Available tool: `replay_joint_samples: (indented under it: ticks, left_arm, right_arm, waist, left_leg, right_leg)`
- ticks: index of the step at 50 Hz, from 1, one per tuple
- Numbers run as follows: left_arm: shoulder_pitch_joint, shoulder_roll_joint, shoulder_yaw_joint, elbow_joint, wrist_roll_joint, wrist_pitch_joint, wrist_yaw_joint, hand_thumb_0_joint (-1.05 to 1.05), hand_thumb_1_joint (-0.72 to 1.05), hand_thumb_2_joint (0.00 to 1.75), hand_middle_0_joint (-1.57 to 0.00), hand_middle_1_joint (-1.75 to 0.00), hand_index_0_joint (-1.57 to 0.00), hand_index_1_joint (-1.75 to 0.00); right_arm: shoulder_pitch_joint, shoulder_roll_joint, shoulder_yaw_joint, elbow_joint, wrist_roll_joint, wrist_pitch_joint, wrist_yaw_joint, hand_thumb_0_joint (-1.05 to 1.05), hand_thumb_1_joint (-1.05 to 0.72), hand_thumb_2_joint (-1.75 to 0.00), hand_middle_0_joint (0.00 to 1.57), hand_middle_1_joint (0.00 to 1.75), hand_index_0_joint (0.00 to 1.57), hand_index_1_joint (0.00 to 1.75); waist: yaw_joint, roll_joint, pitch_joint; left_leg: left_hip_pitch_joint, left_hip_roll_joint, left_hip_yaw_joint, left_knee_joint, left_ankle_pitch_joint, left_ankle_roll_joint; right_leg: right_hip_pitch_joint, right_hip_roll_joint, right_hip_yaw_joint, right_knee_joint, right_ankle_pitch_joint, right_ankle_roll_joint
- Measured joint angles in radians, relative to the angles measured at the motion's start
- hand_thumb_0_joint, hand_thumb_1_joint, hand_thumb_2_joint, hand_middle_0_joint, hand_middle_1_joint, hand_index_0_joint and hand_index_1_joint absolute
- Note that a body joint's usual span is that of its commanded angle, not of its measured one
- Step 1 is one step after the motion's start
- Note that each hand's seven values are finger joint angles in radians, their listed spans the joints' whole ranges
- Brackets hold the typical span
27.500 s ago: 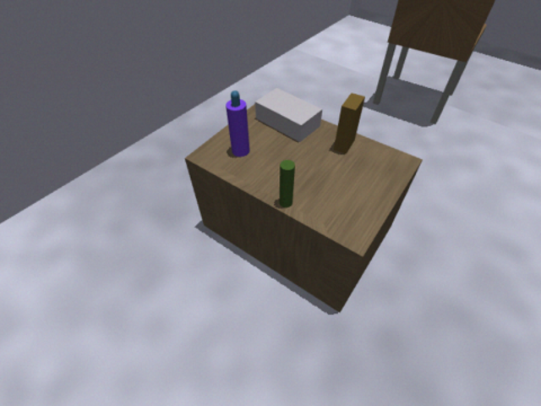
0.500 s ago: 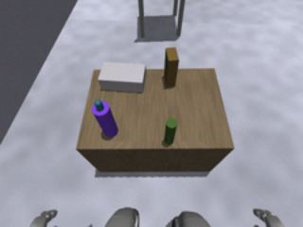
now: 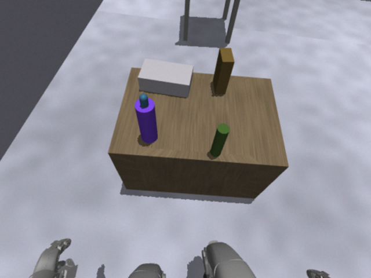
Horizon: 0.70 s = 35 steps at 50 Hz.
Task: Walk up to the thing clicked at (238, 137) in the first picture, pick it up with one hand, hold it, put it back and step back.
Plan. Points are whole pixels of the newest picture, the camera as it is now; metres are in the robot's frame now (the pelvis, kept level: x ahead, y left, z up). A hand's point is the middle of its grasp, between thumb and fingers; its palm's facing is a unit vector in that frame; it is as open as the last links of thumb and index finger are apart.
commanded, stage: step back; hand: left
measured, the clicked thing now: (146, 118) +0.62 +0.14 -0.21
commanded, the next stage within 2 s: none
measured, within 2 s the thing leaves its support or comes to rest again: neither
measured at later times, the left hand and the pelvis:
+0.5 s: hand out of the picture +0.01 +0.28 -0.13, palm faces -0.08 -0.90 -0.43, open 7.4 cm; pelvis -0.13 +0.02 +0.00, yaw -5 degrees
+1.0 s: hand out of the picture -0.20 +0.29 -0.16, palm faces -0.17 -0.90 -0.39, open 7.4 cm; pelvis -0.30 +0.03 -0.02, yaw -10 degrees
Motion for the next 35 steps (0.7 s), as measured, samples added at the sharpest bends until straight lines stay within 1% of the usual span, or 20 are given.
replay_joint_samples:
  ticks: [3, 5, 8, 11, 13, 14, 16, 17, 19, 21, 24, 26, 28, 29, 30, 31, 32, 33, 34, 35]
  left_arm:
    - [0.041, 0.004, 0.002, -0.008, -0.002, -0.009, -0.003, 0.00, 0.90, 0.90, -0.20, -0.30, -0.21, -0.30]
    - [0.057, 0.002, 0.002, -0.006, 0.001, -0.013, -0.003, 0.00, 0.90, 0.90, -0.20, -0.30, -0.21, -0.30]
    - [0.080, -0.002, -0.002, -0.005, 0.005, -0.022, -0.005, 0.00, 0.90, 0.90, -0.20, -0.30, -0.21, -0.30]
    - [0.099, -0.005, -0.001, 0.005, 0.010, -0.035, -0.010, 0.00, 0.90, 0.90, -0.20, -0.30, -0.21, -0.30]
    - [0.090, -0.038, -0.005, 0.028, 0.020, -0.042, -0.010, 0.00, 0.90, 0.90, -0.20, -0.30, -0.21, -0.30]
    - [0.096, -0.049, -0.010, 0.028, 0.024, -0.044, -0.015, 0.00, 0.90, 0.90, -0.20, -0.30, -0.21, -0.30]
    - [0.115, -0.048, -0.017, 0.013, 0.031, -0.048, -0.024, 0.00, 0.90, 0.90, -0.20, -0.30, -0.21, -0.30]
    - [0.122, -0.047, -0.017, 0.005, 0.031, -0.049, -0.024, 0.00, 0.90, 0.90, -0.20, -0.30, -0.21, -0.30]
    - [0.126, -0.048, -0.015, -0.007, 0.028, -0.045, -0.021, 0.00, 0.90, 0.90, -0.20, -0.30, -0.21, -0.30]
    - [0.116, -0.049, -0.012, -0.021, 0.029, -0.038, -0.018, 0.00, 0.90, 0.90, -0.21, -0.30, -0.21, -0.30]
    - [0.088, -0.045, -0.011, -0.056, 0.034, -0.035, -0.011, 0.00, 0.90, 0.90, -0.21, -0.30, -0.21, -0.30]
    - [0.064, -0.039, -0.010, -0.080, 0.034, -0.034, -0.006, 0.00, 0.90, 0.90, -0.21, -0.30, -0.21, -0.30]
    - [0.039, -0.025, -0.011, -0.102, 0.027, -0.030, -0.006, 0.00, 0.90, 0.90, -0.21, -0.30, -0.21, -0.30]
    - [0.023, -0.011, -0.009, -0.106, 0.021, -0.025, -0.007, 0.00, 0.90, 0.90, -0.20, -0.30, -0.21, -0.30]
    - [0.012, 0.003, -0.005, -0.106, 0.017, -0.017, -0.007, 0.00, 0.90, 0.90, -0.20, -0.30, -0.21, -0.30]
    - [0.010, 0.010, -0.001, -0.101, 0.012, -0.010, -0.005, 0.00, 0.90, 0.90, -0.20, -0.30, -0.21, -0.30]
    - [0.015, 0.008, 0.001, -0.091, 0.011, -0.003, -0.002, 0.00, 0.90, 0.90, -0.20, -0.30, -0.21, -0.30]
    - [0.019, 0.004, 0.000, -0.076, 0.013, 0.004, 0.000, 0.00, 0.90, 0.90, -0.20, -0.30, -0.21, -0.30]
    - [0.023, 0.002, 0.000, -0.064, 0.014, 0.011, -0.002, 0.00, 0.90, 0.90, -0.20, -0.30, -0.21, -0.30]
    - [0.030, 0.002, 0.000, -0.056, 0.011, 0.013, -0.005, 0.00, 0.90, 0.90, -0.20, -0.30, -0.21, -0.30]
  right_arm:
    - [-0.012, -0.001, -0.002, -0.017, 0.003, -0.002, -0.009, 0.01, -0.90, -0.90, 0.21, 0.30, 0.21, 0.30]
    - [-0.028, -0.007, -0.006, -0.037, 0.008, -0.008, -0.016, 0.01, -0.90, -0.90, 0.21, 0.30, 0.21, 0.30]
    - [-0.057, -0.017, -0.009, -0.069, 0.015, -0.012, -0.021, 0.01, -0.90, -0.90, 0.21, 0.30, 0.21, 0.30]
    - [-0.084, -0.027, -0.007, -0.093, 0.024, -0.006, -0.018, 0.01, -0.90, -0.90, 0.20, 0.30, 0.21, 0.30]
    - [-0.101, -0.047, -0.015, -0.089, 0.036, 0.004, -0.018, 0.01, -0.90, -0.90, 0.20, 0.30, 0.20, 0.30]
    - [-0.098, -0.049, -0.016, -0.084, 0.042, 0.010, -0.018, 0.01, -0.90, -0.90, 0.20, 0.30, 0.20, 0.30]
    - [-0.088, -0.035, -0.014, -0.070, 0.045, 0.023, -0.021, 0.01, -0.90, -0.90, 0.20, 0.30, 0.20, 0.30]
    - [-0.082, -0.029, -0.011, -0.066, 0.047, 0.025, -0.020, 0.01, -0.90, -0.90, 0.20, 0.30, 0.20, 0.30]
    - [-0.064, -0.029, -0.006, -0.062, 0.054, 0.020, -0.019, 0.01, -0.90, -0.90, 0.20, 0.30, 0.20, 0.30]
    - [-0.040, -0.036, -0.005, -0.063, 0.056, 0.012, -0.023, 0.01, -0.90, -0.90, 0.20, 0.30, 0.20, 0.30]
    - [-0.012, -0.050, -0.004, -0.061, 0.054, 0.005, -0.030, 0.01, -0.90, -0.90, 0.20, 0.30, 0.20, 0.30]
    - [0.000, -0.055, -0.006, -0.058, 0.047, 0.002, -0.033, 0.01, -0.90, -0.90, 0.20, 0.30, 0.20, 0.30]
    - [0.010, -0.053, -0.009, -0.054, 0.039, -0.006, -0.033, 0.01, -0.90, -0.90, 0.20, 0.30, 0.20, 0.30]
    - [0.006, -0.040, -0.013, -0.045, 0.033, -0.011, -0.034, 0.01, -0.90, -0.90, 0.20, 0.30, 0.20, 0.30]
    - [-0.001, -0.020, -0.013, -0.037, 0.024, -0.013, -0.032, 0.01, -0.90, -0.90, 0.20, 0.30, 0.20, 0.30]
    - [-0.002, -0.007, -0.010, -0.035, 0.016, -0.014, -0.027, 0.01, -0.90, -0.90, 0.20, 0.30, 0.20, 0.30]
    - [0.002, -0.003, -0.005, -0.038, 0.011, -0.013, -0.019, 0.01, -0.90, -0.90, 0.20, 0.30, 0.20, 0.30]
    - [0.008, -0.001, -0.002, -0.041, 0.008, -0.016, -0.013, 0.01, -0.90, -0.90, 0.20, 0.30, 0.20, 0.30]
    - [0.014, 0.001, -0.001, -0.042, 0.006, -0.018, -0.011, 0.01, -0.90, -0.90, 0.20, 0.30, 0.20, 0.30]
    - [0.017, 0.004, 0.001, -0.041, 0.002, -0.018, -0.011, 0.01, -0.90, -0.90, 0.20, 0.30, 0.21, 0.30]
  waist:
    - [0.018, -0.004, -0.016]
    - [0.023, 0.001, -0.008]
    - [0.033, 0.009, 0.009]
    - [0.038, 0.017, 0.020]
    - [0.021, 0.093, 0.046]
    - [0.015, 0.113, 0.040]
    - [0.038, 0.088, 0.018]
    - [0.050, 0.071, 0.013]
    - [0.052, 0.055, 0.000]
    - [0.046, 0.053, -0.013]
    - [0.039, 0.063, -0.015]
    - [0.029, 0.069, -0.005]
    - [0.019, 0.061, 0.006]
    - [0.020, 0.031, 0.023]
    - [0.033, -0.014, 0.042]
    - [0.044, -0.038, 0.046]
    - [0.039, -0.035, 0.039]
    - [0.023, -0.021, 0.029]
    - [0.009, -0.009, 0.019]
    - [0.006, -0.006, 0.008]
  left_leg:
    - [-0.011, 0.008, 0.028, -0.042, 0.039, 0.001]
    - [-0.023, 0.011, 0.041, -0.039, 0.051, 0.004]
    - [-0.052, 0.017, 0.072, -0.007, 0.054, 0.006]
    - [-0.095, 0.022, 0.105, 0.062, 0.038, -0.004]
    - [-0.112, 0.062, 0.071, 0.110, 0.030, -0.009]
    - [-0.125, 0.055, 0.044, 0.129, 0.010, -0.006]
    - [-0.164, -0.014, -0.001, 0.276, -0.141, -0.012]
    - [-0.177, -0.047, -0.017, 0.361, -0.179, -0.016]
    - [-0.193, -0.095, -0.058, 0.483, -0.196, -0.021]
    - [-0.190, -0.113, -0.082, 0.533, -0.188, -0.030]
    - [-0.132, -0.086, -0.077, 0.430, -0.183, -0.041]
    - [-0.079, -0.054, -0.055, 0.291, -0.179, -0.043]
    - [-0.015, -0.026, -0.020, 0.102, -0.110, -0.035]
    - [0.004, -0.040, -0.002, 0.053, -0.044, -0.026]
    - [0.014, -0.063, 0.024, 0.041, -0.021, -0.017]
    - [0.015, -0.067, 0.043, 0.041, -0.013, -0.011]
    - [0.005, -0.054, 0.042, 0.047, -0.008, -0.006]
    - [-0.006, -0.038, 0.026, 0.047, 0.001, -0.001]
    - [-0.013, -0.024, 0.009, 0.035, 0.016, 0.001]
    - [-0.016, -0.012, 0.004, 0.012, 0.037, 0.001]
  right_leg:
    - [0.019, 0.026, 0.016, 0.088, 0.015, 0.005]
    - [0.065, 0.017, 0.006, 0.041, 0.008, 0.022]
    - [0.147, -0.021, -0.024, -0.142, 0.012, 0.035]
    - [0.242, -0.058, -0.061, -0.404, 0.116, 0.027]
    - [0.275, -0.018, -0.098, -0.457, 0.153, 0.002]
    - [0.272, -0.011, -0.108, -0.461, 0.162, -0.004]
    - [0.241, -0.034, -0.080, -0.445, 0.173, -0.013]
    - [0.232, -0.047, -0.060, -0.449, 0.185, -0.014]
    - [0.219, -0.070, -0.047, -0.474, 0.216, -0.012]
    - [0.198, -0.086, -0.051, -0.492, 0.242, -0.006]
    - [0.163, -0.093, -0.065, -0.492, 0.268, 0.008]
    - [0.137, -0.098, -0.085, -0.472, 0.276, 0.017]
    - [0.105, -0.108, -0.102, -0.427, 0.272, 0.028]
    - [0.091, -0.127, -0.093, -0.395, 0.267, 0.036]
    - [0.081, -0.145, -0.063, -0.372, 0.268, 0.028]
    - [0.065, -0.130, -0.026, -0.333, 0.204, 0.014]
    - [0.048, -0.089, 0.001, -0.264, 0.102, 0.009]
    - [0.033, -0.045, 0.015, -0.176, 0.031, 0.005]
    - [0.022, -0.009, 0.022, -0.090, -0.001, 0.002]
    - [0.012, 0.018, 0.032, -0.013, -0.003, -0.001]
